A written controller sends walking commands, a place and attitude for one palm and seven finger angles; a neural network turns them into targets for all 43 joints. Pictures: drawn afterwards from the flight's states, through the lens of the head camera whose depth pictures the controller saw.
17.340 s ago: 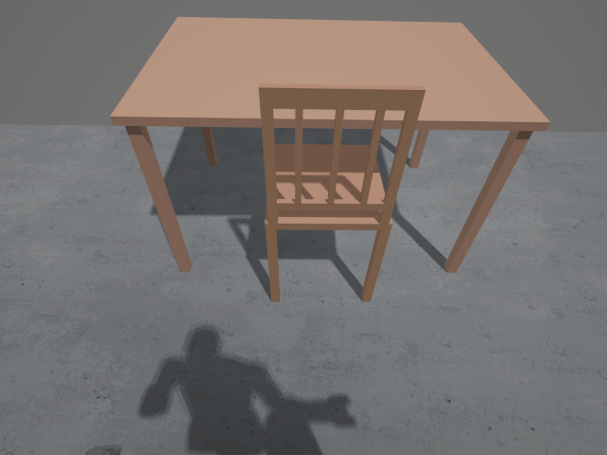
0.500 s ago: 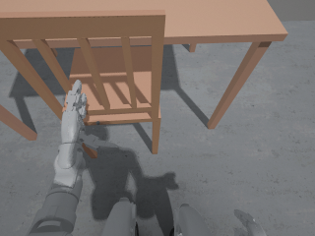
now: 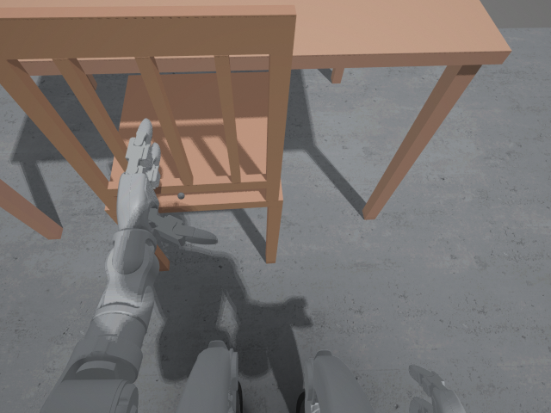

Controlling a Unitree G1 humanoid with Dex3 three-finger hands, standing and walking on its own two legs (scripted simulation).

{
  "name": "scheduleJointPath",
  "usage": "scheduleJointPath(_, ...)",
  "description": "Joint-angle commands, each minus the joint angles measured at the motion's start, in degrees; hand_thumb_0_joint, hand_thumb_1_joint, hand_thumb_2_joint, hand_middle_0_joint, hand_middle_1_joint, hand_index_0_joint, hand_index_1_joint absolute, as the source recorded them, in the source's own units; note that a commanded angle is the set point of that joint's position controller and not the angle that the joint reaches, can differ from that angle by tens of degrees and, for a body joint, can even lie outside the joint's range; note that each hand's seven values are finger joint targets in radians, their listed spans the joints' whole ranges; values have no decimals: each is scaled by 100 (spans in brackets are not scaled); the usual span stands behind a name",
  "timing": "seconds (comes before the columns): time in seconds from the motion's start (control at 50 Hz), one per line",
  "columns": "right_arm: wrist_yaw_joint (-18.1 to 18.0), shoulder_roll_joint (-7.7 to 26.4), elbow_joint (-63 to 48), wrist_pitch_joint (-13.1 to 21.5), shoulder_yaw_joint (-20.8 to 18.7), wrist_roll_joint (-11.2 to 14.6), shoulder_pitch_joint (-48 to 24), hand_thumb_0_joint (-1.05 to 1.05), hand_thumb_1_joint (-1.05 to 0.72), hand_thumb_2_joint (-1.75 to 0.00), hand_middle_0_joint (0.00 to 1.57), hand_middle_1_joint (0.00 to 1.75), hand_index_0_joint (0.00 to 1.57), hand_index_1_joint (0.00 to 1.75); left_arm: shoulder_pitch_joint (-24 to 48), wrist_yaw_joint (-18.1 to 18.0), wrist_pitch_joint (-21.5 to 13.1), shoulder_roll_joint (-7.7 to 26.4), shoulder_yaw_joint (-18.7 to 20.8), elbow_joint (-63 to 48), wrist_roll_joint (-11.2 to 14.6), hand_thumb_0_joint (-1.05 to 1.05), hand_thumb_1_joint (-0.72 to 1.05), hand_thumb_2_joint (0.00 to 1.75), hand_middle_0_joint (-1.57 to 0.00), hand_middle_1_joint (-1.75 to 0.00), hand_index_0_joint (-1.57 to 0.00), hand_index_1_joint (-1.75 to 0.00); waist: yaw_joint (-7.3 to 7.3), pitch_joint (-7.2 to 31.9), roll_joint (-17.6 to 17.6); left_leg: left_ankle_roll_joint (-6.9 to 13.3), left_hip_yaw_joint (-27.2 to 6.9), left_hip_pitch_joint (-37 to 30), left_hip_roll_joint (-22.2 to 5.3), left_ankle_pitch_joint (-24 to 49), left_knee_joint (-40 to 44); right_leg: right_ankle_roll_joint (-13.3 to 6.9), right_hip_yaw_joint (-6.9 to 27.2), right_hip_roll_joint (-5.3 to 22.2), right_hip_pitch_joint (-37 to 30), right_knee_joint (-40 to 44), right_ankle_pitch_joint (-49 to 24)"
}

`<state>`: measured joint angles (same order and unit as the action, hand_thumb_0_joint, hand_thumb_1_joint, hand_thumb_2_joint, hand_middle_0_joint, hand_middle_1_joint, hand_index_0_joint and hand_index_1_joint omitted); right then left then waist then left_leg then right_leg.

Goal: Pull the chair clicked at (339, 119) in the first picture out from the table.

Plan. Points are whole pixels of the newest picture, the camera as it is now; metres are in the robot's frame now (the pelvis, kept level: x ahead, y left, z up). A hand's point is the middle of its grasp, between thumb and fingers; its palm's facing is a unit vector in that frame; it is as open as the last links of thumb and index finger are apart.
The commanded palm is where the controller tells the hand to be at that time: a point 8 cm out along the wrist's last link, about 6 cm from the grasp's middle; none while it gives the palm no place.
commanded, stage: push the fingers through the gap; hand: left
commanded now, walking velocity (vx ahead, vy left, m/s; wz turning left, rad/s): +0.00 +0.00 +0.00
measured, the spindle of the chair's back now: (171, 132) +0.53 +0.17 +0.02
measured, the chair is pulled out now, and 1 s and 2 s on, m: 0.00 0.00 0.00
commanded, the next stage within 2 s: hook a spindle and tug to test in 1.34 s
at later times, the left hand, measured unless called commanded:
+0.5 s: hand (183, 169) +0.46 +0.14 +0.02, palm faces +0.08 -1.00 -0.02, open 16.9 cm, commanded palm +0.44 +0.19 +0.03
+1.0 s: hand (187, 142) +0.51 +0.14 +0.03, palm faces +0.09 -1.00 -0.02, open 16.9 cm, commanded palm +0.47 +0.18 +0.03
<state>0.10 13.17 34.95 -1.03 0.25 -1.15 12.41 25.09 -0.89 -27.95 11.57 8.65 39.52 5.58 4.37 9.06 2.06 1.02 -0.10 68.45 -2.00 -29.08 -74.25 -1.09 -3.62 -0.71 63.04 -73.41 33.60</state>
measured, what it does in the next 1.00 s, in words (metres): stands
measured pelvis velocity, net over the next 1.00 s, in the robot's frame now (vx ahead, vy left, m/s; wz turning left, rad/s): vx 0.00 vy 0.01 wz -0.03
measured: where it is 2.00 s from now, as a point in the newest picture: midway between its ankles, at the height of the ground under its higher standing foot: outside the picture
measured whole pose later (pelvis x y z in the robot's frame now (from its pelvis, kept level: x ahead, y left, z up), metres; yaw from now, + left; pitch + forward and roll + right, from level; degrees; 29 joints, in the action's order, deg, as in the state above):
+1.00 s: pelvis +0.00 +0.01 -0.01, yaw -2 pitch +27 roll -3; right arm 2.1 13.6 37.3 -5.1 0.8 -3.3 17.3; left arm 47.2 -0.7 -30.0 18.5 19.6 62.5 1.4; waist 9.4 9.2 2.6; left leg 1.5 0.1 73.7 -2.9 -29.6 -75.7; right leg -0.6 -3.2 -1.7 68.2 -73.9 33.2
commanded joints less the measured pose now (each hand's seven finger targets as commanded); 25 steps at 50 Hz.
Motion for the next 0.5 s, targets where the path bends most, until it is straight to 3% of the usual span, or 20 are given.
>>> scheduleJointPath(0.0,-52,918,-474,125,-337,10,517,0,-90,-90,20,30,20,30,1882,34,-363,670,213,-908,44,0,-50,30,-6,-8,-6,-8,197,2506,130,-9,-272,-2359,113,1445,819,-54,169,-86,-626,1135,-1559)
scheduleJointPath(0.02,-51,909,-458,109,-324,6,534,0,-90,-90,20,30,20,30,1915,24,-333,658,258,-703,63,0,-50,30,-6,-8,-6,-8,239,2417,-73,18,-246,-2202,127,1393,808,-34,181,-93,-701,1173,-1571)
scheduleJointPath(0.1,-28,899,-477,87,-330,-17,602,0,-90,-90,20,30,20,30,2043,-37,-420,959,580,-706,27,0,-50,30,-6,-8,-6,-8,152,2641,3,21,-173,-2134,139,1574,756,-30,246,-89,-898,1112,-1817)
scheduleJointPath(0.18,2,897,-433,60,-330,-34,682,0,-90,-90,20,30,20,30,2255,-35,-522,1114,710,-613,0,0,-50,30,-6,-8,-6,-8,184,2646,65,23,-146,-2070,131,1662,720,-23,276,-100,-946,1078,-1959)
scheduleJointPath(0.26,32,909,-412,50,-354,-43,781,0,-90,-90,20,30,20,30,2490,54,-614,975,508,-764,-41,0,-50,30,-6,-8,-6,-8,239,2854,397,-15,-190,-2457,97,1938,737,-47,231,-108,-773,1031,-2069)
scheduleJointPath(0.28,40,901,-365,42,-367,-41,808,0,-90,-90,20,30,20,30,2484,72,-587,828,418,-640,-21,0,-50,30,-6,-8,-6,-8,291,2794,295,-6,-197,-2495,89,1947,730,-41,217,-122,-733,1066,-2070)
scheduleJointPath(0.34,18,965,-250,18,-368,-37,897,0,-90,-90,20,30,20,30,2766,91,-503,1008,558,-194,-23,0,-50,30,-6,-8,-6,-8,425,2479,24,27,-225,-2173,83,1646,709,-20,214,-138,-618,1109,-1828)
scheduleJointPath(0.38,13,976,-229,-2,-363,-43,928,0,-90,-90,20,30,20,30,2860,91,-480,1057,642,39,-41,0,-50,30,-6,-8,-6,-8,397,2476,-9,28,-224,-2073,103,1549,718,-18,211,-125,-623,1113,-1733)
scheduleJointPath(0.42,7,970,-214,-8,-359,-69,944,0,-90,-90,20,30,20,30,3084,74,-512,1227,800,133,-51,0,-50,30,-6,-8,-6,-8,400,2559,37,44,-177,-1988,121,1531,657,-9,253,-125,-687,1110,-1760)
scheduleJointPath(0.44,0,992,-222,-14,-348,-81,975,0,-90,-90,20,30,20,30,3230,63,-568,1407,899,83,-78,0,-50,30,-6,-8,-6,-8,363,2625,245,27,-208,-2082,111,1612,666,-32,242,-121,-611,1049,-1763)
scheduleJointPath(0.48,32,957,-217,-20,-340,-110,978,0,-90,-90,20,30,20,30,3425,46,-659,1308,848,31,-97,0,-50,30,-6,-8,-6,-8,361,2823,431,11,-241,-2315,106,1755,659,-40,211,-127,-531,1012,-1793)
